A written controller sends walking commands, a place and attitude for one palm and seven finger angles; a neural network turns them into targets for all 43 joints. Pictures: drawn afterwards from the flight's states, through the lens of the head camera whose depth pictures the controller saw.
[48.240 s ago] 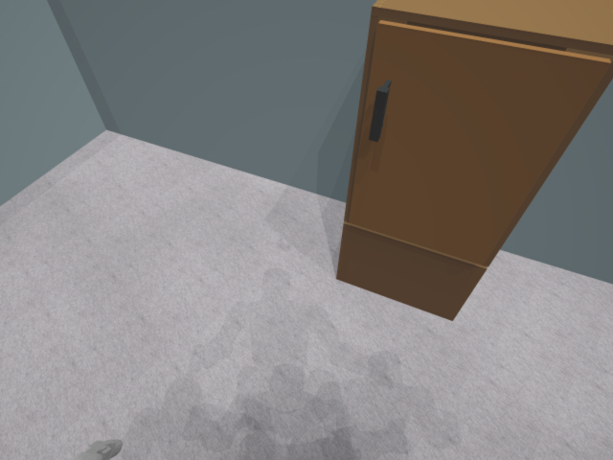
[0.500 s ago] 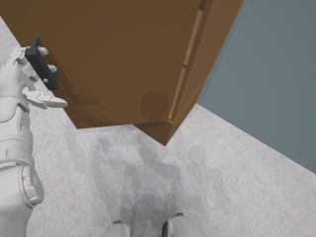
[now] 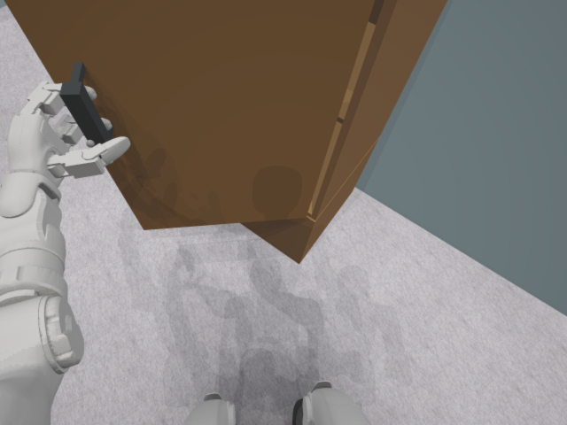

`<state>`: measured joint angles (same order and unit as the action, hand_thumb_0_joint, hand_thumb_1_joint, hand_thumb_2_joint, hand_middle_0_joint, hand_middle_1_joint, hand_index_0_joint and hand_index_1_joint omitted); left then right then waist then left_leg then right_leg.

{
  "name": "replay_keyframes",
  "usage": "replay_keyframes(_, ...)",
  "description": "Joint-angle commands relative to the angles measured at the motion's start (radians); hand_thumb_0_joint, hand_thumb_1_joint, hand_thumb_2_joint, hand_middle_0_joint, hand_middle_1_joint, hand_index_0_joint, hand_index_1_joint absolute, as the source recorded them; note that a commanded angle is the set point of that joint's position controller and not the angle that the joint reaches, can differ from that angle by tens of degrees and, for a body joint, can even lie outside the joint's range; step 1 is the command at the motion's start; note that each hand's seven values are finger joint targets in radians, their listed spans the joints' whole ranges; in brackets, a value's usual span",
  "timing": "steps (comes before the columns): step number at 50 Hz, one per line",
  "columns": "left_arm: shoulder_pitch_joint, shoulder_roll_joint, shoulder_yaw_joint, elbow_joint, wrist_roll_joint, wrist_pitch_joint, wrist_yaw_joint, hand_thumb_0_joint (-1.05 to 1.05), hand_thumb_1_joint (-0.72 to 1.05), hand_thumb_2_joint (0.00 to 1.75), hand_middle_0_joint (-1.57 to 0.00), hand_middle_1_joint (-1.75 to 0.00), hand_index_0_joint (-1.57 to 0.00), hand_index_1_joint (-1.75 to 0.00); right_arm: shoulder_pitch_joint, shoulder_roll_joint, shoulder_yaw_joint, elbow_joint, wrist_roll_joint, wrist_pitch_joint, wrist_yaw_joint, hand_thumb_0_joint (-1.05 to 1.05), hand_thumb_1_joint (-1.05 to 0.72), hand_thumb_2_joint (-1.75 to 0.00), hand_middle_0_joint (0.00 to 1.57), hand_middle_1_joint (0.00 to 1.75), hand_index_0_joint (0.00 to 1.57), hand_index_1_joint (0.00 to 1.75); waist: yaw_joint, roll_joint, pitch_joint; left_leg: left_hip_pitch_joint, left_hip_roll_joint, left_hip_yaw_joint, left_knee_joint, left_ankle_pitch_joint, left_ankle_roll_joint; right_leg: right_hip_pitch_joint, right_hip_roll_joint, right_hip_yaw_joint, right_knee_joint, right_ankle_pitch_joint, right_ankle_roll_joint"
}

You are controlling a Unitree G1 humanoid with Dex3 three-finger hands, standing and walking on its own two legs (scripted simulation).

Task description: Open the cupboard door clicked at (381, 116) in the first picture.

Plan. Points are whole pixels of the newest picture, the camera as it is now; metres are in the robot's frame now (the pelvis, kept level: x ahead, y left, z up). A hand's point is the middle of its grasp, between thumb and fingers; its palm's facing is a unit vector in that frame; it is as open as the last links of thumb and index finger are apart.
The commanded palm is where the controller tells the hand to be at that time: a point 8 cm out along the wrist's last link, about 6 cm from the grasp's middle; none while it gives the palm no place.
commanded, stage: close the thumb around the handle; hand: left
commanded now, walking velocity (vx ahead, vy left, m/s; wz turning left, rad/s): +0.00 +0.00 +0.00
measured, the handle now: (93, 113) +0.53 +0.25 +0.08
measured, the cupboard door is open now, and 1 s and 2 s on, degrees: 43 68 81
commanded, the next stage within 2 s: pull the door open along its arc in 0.30 s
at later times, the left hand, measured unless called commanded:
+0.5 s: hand (100, 145) +0.47 +0.23 +0.08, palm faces +0.08 -1.00 +0.01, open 6.4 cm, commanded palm +0.43 +0.27 +0.08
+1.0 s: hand (147, 244) +0.33 +0.15 +0.08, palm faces +0.33 -0.94 +0.06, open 6.5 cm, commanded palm +0.25 +0.22 +0.08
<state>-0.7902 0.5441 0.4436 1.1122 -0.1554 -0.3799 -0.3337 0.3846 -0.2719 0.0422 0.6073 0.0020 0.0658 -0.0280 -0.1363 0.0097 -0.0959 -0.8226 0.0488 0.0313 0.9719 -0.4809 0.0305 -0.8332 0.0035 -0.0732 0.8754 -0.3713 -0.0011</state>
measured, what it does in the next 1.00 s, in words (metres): stands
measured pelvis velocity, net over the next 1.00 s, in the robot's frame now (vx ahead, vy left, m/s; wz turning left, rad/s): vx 0.02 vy -0.01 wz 0.00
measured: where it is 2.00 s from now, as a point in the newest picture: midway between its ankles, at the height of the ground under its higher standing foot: outside the picture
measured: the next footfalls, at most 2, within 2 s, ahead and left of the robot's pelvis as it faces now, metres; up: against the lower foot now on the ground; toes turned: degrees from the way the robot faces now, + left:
none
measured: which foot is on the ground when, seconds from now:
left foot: down 0.00-1.00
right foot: down 0.00-1.00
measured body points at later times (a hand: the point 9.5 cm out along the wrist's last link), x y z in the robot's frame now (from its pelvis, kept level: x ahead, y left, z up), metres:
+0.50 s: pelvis +0.00 +0.00 +0.00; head +0.10 +0.02 +0.44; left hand +0.46 +0.28 +0.08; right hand +0.02 -0.27 -0.11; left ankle -0.01 +0.09 -0.68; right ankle +0.02 -0.13 -0.68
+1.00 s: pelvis +0.02 -0.01 +0.02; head +0.07 -0.02 +0.46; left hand +0.30 +0.20 +0.08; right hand +0.18 -0.24 -0.08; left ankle -0.01 +0.09 -0.68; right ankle +0.02 -0.13 -0.68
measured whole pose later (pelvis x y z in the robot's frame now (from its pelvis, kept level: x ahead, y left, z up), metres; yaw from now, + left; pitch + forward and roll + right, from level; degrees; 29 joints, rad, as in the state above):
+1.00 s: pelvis +0.02 -0.01 +0.02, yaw +0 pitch +12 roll -1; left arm 0.06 0.04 0.10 0.12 -0.13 -0.29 0.22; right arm 0.23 -0.21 0.01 0.52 -0.02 0.02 0.04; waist -0.02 0.02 -0.12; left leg -0.59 0.03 0.06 0.84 -0.46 0.01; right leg -0.64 -0.01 -0.04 0.82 -0.39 -0.01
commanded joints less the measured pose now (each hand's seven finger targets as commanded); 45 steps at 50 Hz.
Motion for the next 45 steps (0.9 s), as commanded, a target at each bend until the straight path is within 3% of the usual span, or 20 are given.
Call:
replay_keyframes(1, -0.411, 0.273, 0.032, -0.21, -0.008, -0.072, 0.011, 0.0, 0.68, 0.8, -0.38, -1.33, -0.38, -1.33, 0.145, -0.184, -0.07, -0.054, 0.0, -0.02, -0.009, 0.0, -0.9, -0.9, 0.2, 0.3, 0.2, 0.3, 0.001, 0.127, -0.413, 0.275, -0.017, -0.071, -0.122, 0.444, -0.014, 0.205, 0.042, 0.028, -0.059, 0.299, -0.019)
replay_keyframes(2, -0.404, 0.271, 0.031, -0.225, -0.008, -0.076, 0.013, 0.0, 0.73, 0.83, -0.39, -1.33, -0.39, -1.33, 0.146, -0.184, -0.071, -0.058, -0.001, -0.02, -0.009, 0.0, -0.9, -0.9, 0.2, 0.3, 0.2, 0.3, 0.002, 0.12, -0.439, 0.285, -0.018, -0.071, -0.122, 0.457, -0.014, 0.216, 0.042, 0.028, -0.056, 0.309, -0.019)
replay_keyframes(4, -0.416, 0.262, 0.024, -0.263, -0.008, -0.09, 0.016, 0.0, 0.84, 0.88, -0.4, -1.34, -0.4, -1.34, 0.146, -0.18, -0.071, -0.057, -0.003, -0.022, -0.006, 0.0, -0.9, -0.9, 0.2, 0.3, 0.2, 0.3, 0.008, 0.176, -0.476, 0.342, -0.013, -0.08, -0.116, 0.533, -0.025, 0.2, 0.043, 0.024, -0.047, 0.325, -0.021)
replay_keyframes(7, -0.382, 0.248, 0.023, -0.234, -0.01, -0.081, 0.021, 0.0, 0.9, 0.9, -0.4, -1.35, -0.4, -1.35, 0.146, -0.18, -0.073, -0.053, -0.002, -0.017, -0.003, 0.0, -0.9, -0.9, 0.2, 0.3, 0.2, 0.3, 0.009, 0.138, -0.44, 0.324, -0.01, -0.079, -0.119, 0.532, -0.025, 0.2, 0.044, 0.02, -0.053, 0.324, -0.019)
replay_keyframes(8, -0.392, 0.213, -0.001, -0.237, -0.015, -0.08, 0.019, 0.0, 0.9, 0.9, -0.4, -1.35, -0.4, -1.35, 0.148, -0.177, -0.073, -0.054, -0.002, -0.018, -0.003, 0.0, -0.9, -0.9, 0.2, 0.3, 0.2, 0.3, -0.004, 0.137, -0.426, 0.335, -0.01, -0.081, -0.118, 0.546, -0.023, 0.185, 0.046, 0.016, -0.055, 0.326, -0.02)
replay_keyframes(9, -0.369, 0.261, 0.048, -0.221, -0.018, -0.075, 0.024, 0.0, 0.9, 0.9, -0.4, -1.35, -0.4, -1.35, 0.147, -0.182, -0.075, -0.054, -0.001, -0.015, -0.003, 0.0, -0.9, -0.9, 0.2, 0.3, 0.2, 0.3, 0.016, 0.123, -0.432, 0.31, -0.012, -0.076, -0.119, 0.517, -0.023, 0.204, 0.045, 0.021, -0.056, 0.321, -0.019)
replay_keyframes(10, -0.387, 0.272, 0.043, -0.23, -0.013, -0.074, 0.028, 0.0, 0.9, 0.9, -0.4, -1.35, -0.4, -1.35, 0.143, -0.182, -0.071, -0.056, 0.0, -0.014, -0.005, 0.0, -0.9, -0.9, 0.2, 0.3, 0.2, 0.3, 0.011, 0.131, -0.426, 0.301, -0.014, -0.076, -0.124, 0.505, -0.022, 0.211, 0.043, 0.022, -0.054, 0.322, -0.02)
replay_keyframes(14, -0.386, 0.277, 0.047, -0.248, 0.002, -0.083, 0.043, 0.0, 0.9, 0.9, -0.4, -1.35, -0.4, -1.35, 0.141, -0.177, -0.072, -0.059, -0.003, -0.016, -0.005, 0.0, -0.9, -0.9, 0.2, 0.3, 0.2, 0.3, 0.016, 0.139, -0.435, 0.306, -0.014, -0.075, -0.124, 0.5, -0.022, 0.213, 0.042, 0.024, -0.054, 0.318, -0.019)
replay_keyframes(15, -0.392, 0.247, 0.023, -0.239, 0.001, -0.082, 0.043, 0.0, 0.9, 0.9, -0.4, -1.35, -0.4, -1.35, 0.139, -0.174, -0.07, -0.06, -0.002, -0.017, -0.004, 0.0, -0.9, -0.9, 0.2, 0.3, 0.2, 0.3, 0.004, 0.135, -0.426, 0.303, -0.016, -0.071, -0.125, 0.486, -0.02, 0.209, 0.043, 0.024, -0.057, 0.316, -0.018)
replay_keyframes(17, -0.377, 0.286, 0.054, -0.235, 0.0, -0.085, 0.045, 0.0, 0.9, 0.9, -0.4, -1.35, -0.4, -1.35, 0.137, -0.179, -0.071, -0.064, -0.001, -0.017, -0.006, 0.0, -0.9, -0.9, 0.2, 0.3, 0.2, 0.3, 0.013, 0.098, -0.42, 0.262, -0.019, -0.066, -0.128, 0.448, -0.015, 0.244, 0.041, 0.031, -0.059, 0.317, -0.018)
replay_keyframes(20, -0.388, 0.293, 0.054, -0.226, 0.006, -0.089, 0.04, 0.0, 0.9, 0.9, -0.4, -1.35, -0.4, -1.35, 0.136, -0.179, -0.068, -0.063, -0.001, -0.019, -0.008, 0.0, -0.9, -0.9, 0.2, 0.3, 0.2, 0.3, 0.014, 0.118, -0.431, 0.261, -0.02, -0.067, -0.127, 0.445, -0.015, 0.247, 0.04, 0.033, -0.053, 0.32, -0.02)
replay_keyframes(21, -0.383, 0.229, 0.008, -0.241, -0.001, -0.089, 0.036, 0.0, 0.9, 0.9, -0.4, -1.35, -0.4, -1.35, 0.131, -0.17, -0.068, -0.068, 0.0, -0.022, -0.005, 0.0, -0.9, -0.9, 0.2, 0.3, 0.2, 0.3, 0.008, 0.141, -0.43, 0.279, -0.022, -0.062, -0.13, 0.447, -0.015, 0.238, 0.041, 0.033, -0.06, 0.317, -0.019)
replay_keyframes(29, -0.118, 0.19, 0.024, -0.371, -0.042, -0.076, 0.031, 0.0, 0.9, 0.9, -0.4, -1.35, -0.4, -1.35, 0.099, -0.164, -0.08, -0.113, 0.012, -0.024, 0.007, 0.0, -0.9, -0.9, 0.2, 0.3, 0.2, 0.3, 0.07, 0.106, -0.474, 0.283, -0.023, -0.04, -0.152, 0.504, -0.011, 0.345, 0.041, 0.036, -0.067, 0.39, -0.021)
replay_keyframes(36, 0.247, 0.025, -0.043, -0.623, -0.109, -0.036, 0.046, 0.0, 0.9, 0.9, -0.4, -1.35, -0.4, -1.35, 0.028, -0.139, -0.088, -0.174, 0.032, -0.046, 0.02, 0.0, -0.9, -0.9, 0.2, 0.3, 0.2, 0.3, 0.11, 0.044, -0.402, 0.279, -0.026, -0.014, -0.198, 0.53, -0.007, 0.433, 0.035, 0.031, -0.095, 0.45, -0.019)
replay_keyframes(38, 0.387, -0.014, -0.059, -0.751, -0.127, -0.036, 0.058, 0.0, 0.9, 0.9, -0.4, -1.35, -0.4, -1.35, 0.0, -0.131, -0.088, -0.198, 0.034, -0.064, 0.026, 0.0, -0.9, -0.9, 0.2, 0.3, 0.2, 0.3, 0.132, 0.064, -0.407, 0.298, -0.028, -0.01, -0.206, 0.57, -0.007, 0.464, 0.032, 0.03, -0.092, 0.477, -0.023)
replay_keyframes(39, 0.422, -0.05, 0.047, -0.855, -0.179, -0.025, 0.192, 0.0, 0.9, 0.9, -0.4, -1.35, -0.4, -1.35, -0.05, -0.095, -0.091, -0.208, 0.03, -0.08, 0.032, 0.0, -0.9, -0.9, 0.2, 0.3, 0.2, 0.3, 0.215, 0.052, -0.397, 0.269, -0.038, -0.008, -0.213, 0.557, -0.023, 0.463, 0.029, 0.014, -0.096, 0.464, -0.022)
replay_keyframes(40, 0.499, -0.148, -0.029, -0.887, -0.162, -0.009, 0.271, 0.0, 0.9, 0.9, -0.4, -1.35, -0.4, -1.35, -0.065, -0.092, -0.088, -0.208, 0.026, -0.094, 0.041, 0.0, -0.9, -0.9, 0.2, 0.3, 0.2, 0.3, 0.185, 0.058, -0.354, 0.284, -0.035, -0.009, -0.226, 0.55, -0.03, 0.445, 0.03, 0.004, -0.098, 0.441, -0.019)
replay_keyframes(41, 0.558, -0.199, -0.065, -0.93, -0.138, 0.003, 0.334, 0.0, 0.9, 0.9, -0.4, -1.35, -0.4, -1.35, -0.075, -0.088, -0.087, -0.204, 0.024, -0.103, 0.05, 0.0, -0.9, -0.9, 0.2, 0.3, 0.2, 0.3, 0.179, 0.057, -0.313, 0.284, -0.033, -0.012, -0.232, 0.542, -0.036, 0.421, 0.028, -0.007, -0.098, 0.412, -0.018)
replay_keyframes(43, 0.671, -0.209, -0.069, -1.024, -0.085, 0.006, 0.452, 0.0, 0.9, 0.9, -0.4, -1.35, -0.4, -1.35, -0.096, -0.088, -0.09, -0.204, 0.008, -0.108, 0.058, 0.0, -0.9, -0.9, 0.2, 0.3, 0.2, 0.3, 0.185, -0.014, -0.302, 0.276, -0.031, -0.015, -0.233, 0.526, -0.032, 0.452, 0.026, -0.007, -0.094, 0.408, -0.022)
replay_keyframes(45, 0.73, -0.27, -0.126, -1.122, -0.022, 0.012, 0.552, 0.0, 0.9, 0.9, -0.4, -1.35, -0.4, -1.35, -0.126, -0.068, -0.086, -0.21, -0.006, -0.106, 0.064, 0.0, -0.9, -0.9, 0.2, 0.3, 0.2, 0.3, 0.187, 0.017, -0.304, 0.288, -0.036, -0.008, -0.237, 0.517, -0.034, 0.471, 0.013, -0.001, -0.089, 0.42, -0.025)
